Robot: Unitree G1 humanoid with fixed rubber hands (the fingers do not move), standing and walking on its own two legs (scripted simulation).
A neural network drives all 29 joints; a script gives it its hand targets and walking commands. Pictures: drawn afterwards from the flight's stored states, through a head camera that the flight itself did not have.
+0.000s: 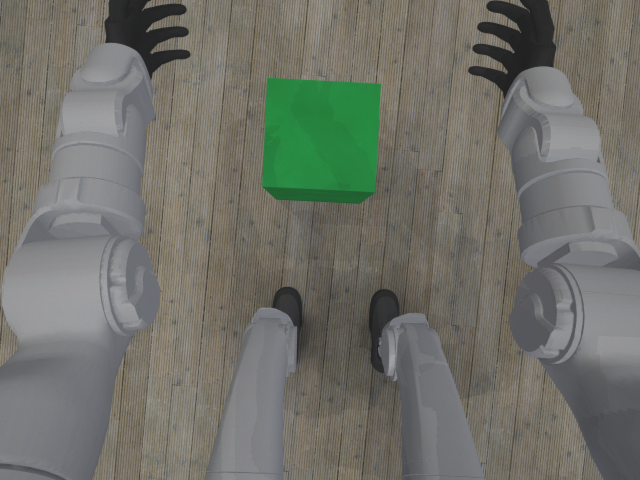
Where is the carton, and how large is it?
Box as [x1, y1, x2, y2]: [262, 78, 380, 203]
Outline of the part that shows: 267,78 262,186 276,199 359,203 373,193 375,188 380,84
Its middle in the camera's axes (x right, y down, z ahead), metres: +0.00 -0.20 +0.83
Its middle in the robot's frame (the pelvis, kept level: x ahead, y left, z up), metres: +0.55 +0.04 -0.53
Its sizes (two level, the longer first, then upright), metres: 0.210 0.200 0.250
